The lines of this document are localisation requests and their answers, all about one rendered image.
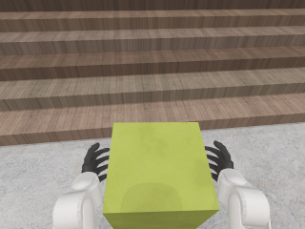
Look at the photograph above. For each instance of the robot right forearm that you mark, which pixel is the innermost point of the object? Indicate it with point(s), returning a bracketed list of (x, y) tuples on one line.
[(248, 208)]

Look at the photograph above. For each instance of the right robot hand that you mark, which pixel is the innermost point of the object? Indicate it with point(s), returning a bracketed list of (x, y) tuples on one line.
[(223, 160)]

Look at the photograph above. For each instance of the left robot hand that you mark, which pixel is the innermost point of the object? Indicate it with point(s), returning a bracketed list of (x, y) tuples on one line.
[(91, 162)]

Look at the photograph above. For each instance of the carton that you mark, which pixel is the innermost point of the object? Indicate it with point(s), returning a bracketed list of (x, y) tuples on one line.
[(158, 177)]

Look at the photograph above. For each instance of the robot left forearm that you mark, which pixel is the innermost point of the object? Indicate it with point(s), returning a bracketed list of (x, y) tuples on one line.
[(75, 209)]

